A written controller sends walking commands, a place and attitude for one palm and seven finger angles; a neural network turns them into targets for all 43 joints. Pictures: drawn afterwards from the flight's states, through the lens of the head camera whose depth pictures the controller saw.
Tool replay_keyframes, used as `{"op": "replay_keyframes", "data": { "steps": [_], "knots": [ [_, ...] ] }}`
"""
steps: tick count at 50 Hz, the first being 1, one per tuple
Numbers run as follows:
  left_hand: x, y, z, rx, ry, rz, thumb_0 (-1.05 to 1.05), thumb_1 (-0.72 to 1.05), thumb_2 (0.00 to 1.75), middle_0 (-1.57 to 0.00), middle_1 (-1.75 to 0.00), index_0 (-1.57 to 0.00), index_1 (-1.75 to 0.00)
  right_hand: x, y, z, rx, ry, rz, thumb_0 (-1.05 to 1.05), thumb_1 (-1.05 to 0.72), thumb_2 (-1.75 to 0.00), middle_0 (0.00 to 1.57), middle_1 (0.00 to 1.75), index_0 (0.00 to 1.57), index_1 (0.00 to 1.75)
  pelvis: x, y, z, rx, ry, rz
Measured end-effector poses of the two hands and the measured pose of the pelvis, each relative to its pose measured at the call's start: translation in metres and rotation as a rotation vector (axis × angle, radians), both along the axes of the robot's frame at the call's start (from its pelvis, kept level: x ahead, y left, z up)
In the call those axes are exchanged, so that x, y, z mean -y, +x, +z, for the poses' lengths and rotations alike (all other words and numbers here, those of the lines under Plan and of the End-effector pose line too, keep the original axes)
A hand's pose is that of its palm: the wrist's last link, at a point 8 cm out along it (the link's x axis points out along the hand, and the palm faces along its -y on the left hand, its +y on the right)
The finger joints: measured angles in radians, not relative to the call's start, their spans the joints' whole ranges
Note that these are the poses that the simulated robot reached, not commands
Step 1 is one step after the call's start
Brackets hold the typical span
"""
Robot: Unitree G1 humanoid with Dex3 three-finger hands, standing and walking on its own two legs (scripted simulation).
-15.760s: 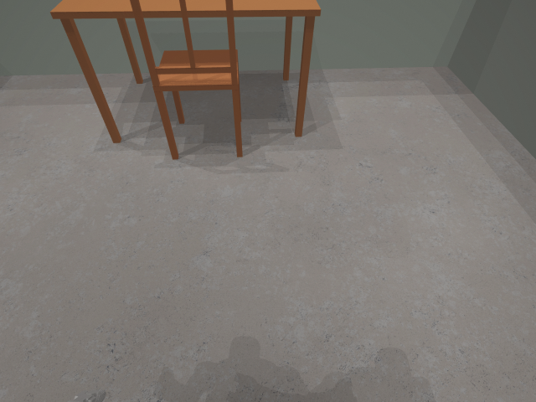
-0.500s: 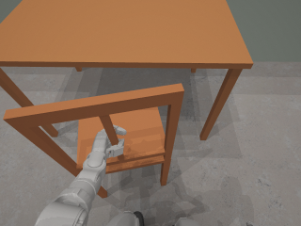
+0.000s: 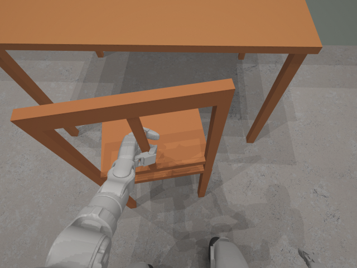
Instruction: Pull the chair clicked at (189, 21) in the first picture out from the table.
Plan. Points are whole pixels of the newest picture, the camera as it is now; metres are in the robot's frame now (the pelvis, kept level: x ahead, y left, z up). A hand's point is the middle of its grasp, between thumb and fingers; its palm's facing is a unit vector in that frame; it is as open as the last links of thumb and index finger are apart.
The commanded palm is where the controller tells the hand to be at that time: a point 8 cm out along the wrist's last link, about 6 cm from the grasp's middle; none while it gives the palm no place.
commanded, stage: step backward, pulling the chair out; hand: left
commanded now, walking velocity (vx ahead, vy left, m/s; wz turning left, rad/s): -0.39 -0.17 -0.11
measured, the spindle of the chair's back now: (144, 146) +0.40 +0.09 -0.06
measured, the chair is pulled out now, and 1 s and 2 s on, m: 0.21 0.33 0.49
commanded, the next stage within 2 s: stop walking, hand still on the chair in 2.00 s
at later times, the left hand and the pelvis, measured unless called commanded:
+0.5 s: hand (144, 180) +0.31 +0.09 -0.06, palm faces -0.13 -0.97 -0.21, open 5.5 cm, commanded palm +0.30 +0.14 -0.06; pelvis -0.06 +0.01 -0.01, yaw -6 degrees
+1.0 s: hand (140, 201) +0.26 +0.09 -0.06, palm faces -0.07 -0.98 -0.20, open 5.5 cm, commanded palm +0.26 +0.14 -0.05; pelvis -0.11 -0.01 +0.00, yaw -3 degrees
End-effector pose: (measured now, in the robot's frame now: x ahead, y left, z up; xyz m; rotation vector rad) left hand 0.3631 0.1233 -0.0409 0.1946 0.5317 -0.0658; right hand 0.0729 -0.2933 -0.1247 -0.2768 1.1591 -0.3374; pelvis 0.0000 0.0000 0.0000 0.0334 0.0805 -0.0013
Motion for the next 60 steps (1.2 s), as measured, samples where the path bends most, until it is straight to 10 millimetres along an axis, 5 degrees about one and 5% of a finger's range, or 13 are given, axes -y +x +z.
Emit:
{"op": "replay_keyframes", "data": {
  "steps": [6,14,19,29,37,44,50,60],
  "knots": [
    [-0.006,-0.006,-0.001,0.032,0.004,-0.075,0.02,0.67,0.74,-0.26,-1.22,-0.49,-1.45,-0.032,-0.008,0.007,0.060,0.035,-0.032,0.01,-0.91,-0.90,0.20,0.30,0.20,0.29,-0.016,-0.020,0.000,0.020,-0.005,-0.062],
    [-0.011,-0.032,-0.001,0.072,0.033,-0.054,0.02,0.65,0.77,-0.30,-1.25,-0.49,-1.45,-0.065,-0.041,-0.013,0.049,0.181,-0.055,0.01,-0.90,-0.90,0.20,0.30,0.21,0.30,-0.004,-0.033,-0.008,0.050,-0.025,-0.084],
    [-0.012,-0.048,-0.001,0.072,0.040,-0.021,0.03,0.64,0.79,-0.32,-1.24,-0.49,-1.45,-0.053,-0.068,-0.021,0.012,0.159,-0.079,0.01,-0.91,-0.90,0.20,0.30,0.21,0.30,-0.003,-0.049,-0.009,0.037,-0.014,-0.077],
    [-0.017,-0.076,-0.001,0.070,0.040,-0.024,0.04,0.64,0.79,-0.31,-1.24,-0.50,-1.45,-0.024,-0.114,-0.007,-0.001,0.063,-0.098,0.01,-0.91,-0.90,0.20,0.30,0.20,0.29,-0.001,-0.070,-0.009,0.059,-0.015,-0.083],
    [-0.016,-0.094,0.000,0.057,0.039,0.028,0.05,0.64,0.80,-0.32,-1.24,-0.50,-1.45,-0.014,-0.122,-0.010,0.008,0.071,-0.072,0.01,-0.91,-0.90,0.20,0.30,0.20,0.29,0.003,-0.088,-0.008,0.049,-0.013,-0.059],
    [-0.020,-0.108,0.001,0.037,0.021,0.012,0.05,0.67,0.78,-0.27,-1.25,-0.50,-1.45,-0.026,-0.124,0.004,0.036,0.056,-0.036,0.01,-0.91,-0.90,0.20,0.30,0.20,0.29,-0.001,-0.100,-0.002,0.037,-0.031,-0.057],
    [-0.022,-0.119,0.001,0.034,0.030,0.039,0.06,0.66,0.79,-0.29,-1.24,-0.50,-1.45,-0.033,-0.125,-0.005,0.006,0.124,0.008,0.01,-0.91,-0.90,0.20,0.30,0.20,0.29,0.014,-0.109,0.001,0.037,-0.055,-0.052],
    [-0.023,-0.139,0.002,0.031,0.025,0.036,0.06,0.67,0.78,-0.29,-1.23,-0.49,-1.45,-0.014,-0.143,0.003,0.032,0.035,-0.008,0.01,-0.91,-0.90,0.20,0.30,0.21,0.30,0.003,-0.146,0.000,0.021,-0.023,-0.032]
  ]
}}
